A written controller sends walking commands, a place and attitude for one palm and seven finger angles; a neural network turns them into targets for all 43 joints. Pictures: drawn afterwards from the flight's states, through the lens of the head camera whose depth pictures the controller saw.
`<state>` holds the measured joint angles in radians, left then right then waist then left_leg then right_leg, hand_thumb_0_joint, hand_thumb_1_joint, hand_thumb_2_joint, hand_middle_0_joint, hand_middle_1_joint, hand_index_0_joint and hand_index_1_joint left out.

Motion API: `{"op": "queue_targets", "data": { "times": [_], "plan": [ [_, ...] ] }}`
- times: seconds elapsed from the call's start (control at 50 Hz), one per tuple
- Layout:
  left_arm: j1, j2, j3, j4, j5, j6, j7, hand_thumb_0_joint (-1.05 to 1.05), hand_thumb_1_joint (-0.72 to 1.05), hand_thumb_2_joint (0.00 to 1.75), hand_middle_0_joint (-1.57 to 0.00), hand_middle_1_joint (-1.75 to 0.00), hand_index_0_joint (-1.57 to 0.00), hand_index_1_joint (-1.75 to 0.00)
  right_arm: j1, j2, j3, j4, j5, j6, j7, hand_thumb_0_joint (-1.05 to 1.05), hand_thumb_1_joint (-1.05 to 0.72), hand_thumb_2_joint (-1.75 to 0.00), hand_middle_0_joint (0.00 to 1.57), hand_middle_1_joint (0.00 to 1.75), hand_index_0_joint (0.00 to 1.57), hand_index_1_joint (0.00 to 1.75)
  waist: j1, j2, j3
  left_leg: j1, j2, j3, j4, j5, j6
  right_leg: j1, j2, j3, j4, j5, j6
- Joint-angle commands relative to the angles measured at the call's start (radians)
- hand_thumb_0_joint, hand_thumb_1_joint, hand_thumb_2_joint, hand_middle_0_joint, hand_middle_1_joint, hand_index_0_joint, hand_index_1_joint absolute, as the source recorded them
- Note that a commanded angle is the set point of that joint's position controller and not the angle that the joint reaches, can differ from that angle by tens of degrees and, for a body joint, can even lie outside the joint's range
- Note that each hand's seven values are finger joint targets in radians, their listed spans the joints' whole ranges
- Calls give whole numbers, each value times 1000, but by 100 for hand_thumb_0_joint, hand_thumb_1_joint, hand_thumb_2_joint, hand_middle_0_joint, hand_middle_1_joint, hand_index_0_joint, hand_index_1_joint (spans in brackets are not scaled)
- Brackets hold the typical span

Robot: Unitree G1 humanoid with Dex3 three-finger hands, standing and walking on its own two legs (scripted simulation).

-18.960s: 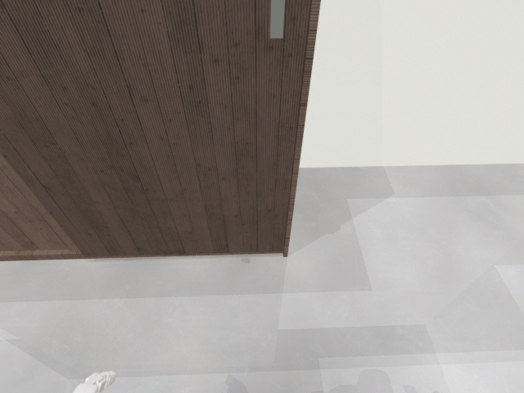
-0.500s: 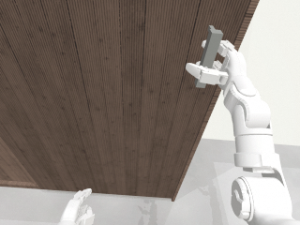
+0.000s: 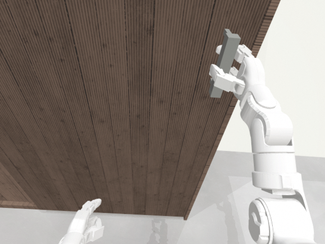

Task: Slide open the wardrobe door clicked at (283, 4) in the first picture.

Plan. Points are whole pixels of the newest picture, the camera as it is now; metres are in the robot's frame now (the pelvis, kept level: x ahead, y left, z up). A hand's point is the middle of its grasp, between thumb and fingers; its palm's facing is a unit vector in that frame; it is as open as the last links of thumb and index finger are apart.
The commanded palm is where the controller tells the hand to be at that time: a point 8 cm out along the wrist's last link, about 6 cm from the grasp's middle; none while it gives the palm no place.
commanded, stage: grip the handle and tug to test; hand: right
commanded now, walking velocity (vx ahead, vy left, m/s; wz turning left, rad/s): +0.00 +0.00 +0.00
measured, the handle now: (220, 63) +0.45 -0.10 +0.27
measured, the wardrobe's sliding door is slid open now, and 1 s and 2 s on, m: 0.00 0.00 0.01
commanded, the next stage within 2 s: tug the door sideways, standing still in 0.46 s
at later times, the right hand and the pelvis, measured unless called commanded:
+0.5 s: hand (219, 78) +0.39 -0.09 +0.27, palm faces -0.04 +1.00 -0.01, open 7.2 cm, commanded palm +0.34 -0.14 +0.27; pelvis +0.02 +0.00 +0.00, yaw +2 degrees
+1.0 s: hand (215, 75) +0.40 -0.08 +0.27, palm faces +0.05 +1.00 -0.06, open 6.3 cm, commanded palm +0.37 -0.08 +0.27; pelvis +0.01 +0.01 +0.00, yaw -3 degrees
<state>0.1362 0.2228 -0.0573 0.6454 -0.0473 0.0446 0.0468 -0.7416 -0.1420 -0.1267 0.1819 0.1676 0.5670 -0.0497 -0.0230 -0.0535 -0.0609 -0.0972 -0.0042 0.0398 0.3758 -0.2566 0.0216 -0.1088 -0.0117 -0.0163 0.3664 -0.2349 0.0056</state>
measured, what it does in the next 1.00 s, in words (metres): stands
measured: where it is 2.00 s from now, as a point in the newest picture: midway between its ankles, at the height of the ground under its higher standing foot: outside the picture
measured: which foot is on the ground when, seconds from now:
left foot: down 0.00-1.00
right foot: down 0.00-1.00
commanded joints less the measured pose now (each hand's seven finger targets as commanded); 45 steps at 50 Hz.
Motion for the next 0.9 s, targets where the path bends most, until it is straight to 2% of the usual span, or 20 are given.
{"op": "queue_targets", "data": {
  "times": [0.0,0.04,0.08,0.12,0.18,0.22,0.24,0.32,0.38,0.42,0.46,0.48,0.54,0.58,0.64,0.68,0.72,0.78,0.82,0.88],
  "plan": [
    [-160,94,30,-157,-2,-45,4,0,90,90,-20,-30,-20,-30,-477,-126,-20,-237,15,-63,23,0,-90,-90,45,140,45,140,-5,117,-313,96,0,9,12,558,3,125,26,-3,31,459,-45],
    [-164,97,30,-162,-3,-41,6,0,90,90,-20,-30,-20,-30,-458,-136,-30,-242,18,-64,24,0,-90,-90,45,140,45,140,-10,122,-319,104,2,6,9,542,3,124,24,-3,24,453,-47],
    [-167,93,29,-163,-2,-42,4,0,90,90,-20,-30,-20,-30,-466,-128,-23,-258,17,-61,26,0,-90,-90,45,140,45,140,-9,95,-321,102,3,5,12,558,5,131,26,-4,29,463,-47],
    [-174,96,30,-175,-3,-39,0,0,90,90,-20,-30,-20,-30,-402,-150,-44,-285,19,-67,28,0,-90,-90,45,140,45,140,-26,98,-341,126,1,6,19,576,7,133,25,-2,30,490,-45],
    [-179,92,27,-179,-2,-34,-1,0,90,90,-20,-30,-20,-30,-392,-132,-29,-314,23,-59,36,0,-90,-90,45,140,45,140,-20,98,-332,128,4,6,19,593,4,124,26,-6,27,483,-46],
    [-183,98,30,-186,-2,-31,-2,0,90,90,-20,-30,-20,-30,-315,-176,-77,-320,26,-57,37,0,-90,-90,45,140,45,140,-37,130,-335,143,1,6,17,602,2,118,23,-7,26,489,-48],
    [-187,96,27,-194,-1,-30,-4,0,90,90,-20,-30,-20,-30,-311,-160,-64,-357,28,-57,40,0,-90,-90,45,140,45,140,-37,117,-352,161,7,4,28,632,3,115,24,-8,26,510,-49],
    [-198,97,30,-215,-4,-19,-13,0,90,90,-20,-30,-20,-30,-185,-187,-99,-427,32,-44,48,0,-90,-90,45,140,45,140,-59,112,-359,184,5,5,43,686,2,103,23,-14,32,545,-45],
    [-207,92,31,-228,-5,-19,-20,0,90,90,-20,-30,-20,-30,-145,-156,-72,-494,34,-26,52,0,-90,-90,45,140,45,140,-55,107,-352,171,6,7,51,704,0,106,20,-14,41,566,-46],
    [-211,99,35,-233,-5,-13,-24,0,90,90,-20,-30,-20,-30,-84,-198,-116,-534,35,-18,49,0,-90,-90,45,140,45,140,-71,101,-364,182,4,2,55,724,-1,106,19,-16,45,582,-46],
    [-215,98,31,-234,-7,-9,-24,0,90,90,-20,-30,-20,-30,-105,-173,-85,-553,35,5,54,0,-90,-90,45,140,45,140,-58,108,-358,177,7,6,58,724,-1,98,21,-17,46,576,-46],
    [-213,97,32,-231,-9,-8,-24,0,90,90,-20,-30,-20,-30,-103,-188,-100,-552,37,16,53,0,-90,-90,45,140,45,140,-56,115,-355,172,5,5,57,724,-3,101,18,-16,48,576,-45],
    [-218,98,34,-236,-7,-11,-29,0,90,90,-20,-30,-20,-30,-83,-181,-93,-607,38,31,51,0,-90,-90,45,140,45,140,-60,92,-370,172,6,5,70,745,-2,108,19,-13,58,608,-45],
    [-218,94,34,-218,-9,-20,-31,0,90,90,-20,-30,-20,-30,-194,-110,-7,-595,34,44,46,0,-90,-90,45,140,45,140,-29,87,-344,133,5,8,68,741,-5,124,19,-10,70,614,-44],
    [-202,98,38,-185,-8,-30,-25,0,90,90,-20,-30,-20,-30,-341,-112,5,-539,25,55,22,0,-90,-90,45,140,45,140,-7,61,-326,88,-1,8,57,694,0,146,19,-3,79,605,-43],
    [-185,99,39,-158,-4,-37,-21,0,90,90,-20,-30,-20,-30,-435,-84,31,-465,16,62,9,0,-90,-90,45,140,45,140,14,54,-315,64,-2,9,56,678,1,152,24,-1,84,592,-41],
    [-180,100,40,-151,-2,-36,-19,0,90,90,-20,-30,-20,-30,-442,-58,53,-427,12,59,3,0,-90,-90,45,140,45,140,16,50,-315,67,-4,13,63,687,2,154,28,1,90,601,-41],
    [-168,91,41,-141,6,-40,-19,0,90,90,-20,-30,-20,-30,-506,-8,90,-378,15,41,0,0,-90,-90,45,140,45,140,25,68,-366,86,5,18,87,759,-4,161,38,7,105,638,-45],
    [-161,90,41,-135,7,-42,-19,0,90,90,-20,-30,-20,-30,-521,30,120,-330,19,20,-2,0,-90,-90,45,140,45,140,33,119,-357,75,2,23,89,739,-4,159,34,18,105,629,-48],
    [-166,80,39,-132,10,-48,-21,0,90,90,-20,-30,-20,-30,-611,69,166,-306,6,-22,6,0,-90,-90,45,140,45,140,46,105,-355,44,5,18,82,668,1,174,36,27,98,568,-50]
  ]
}}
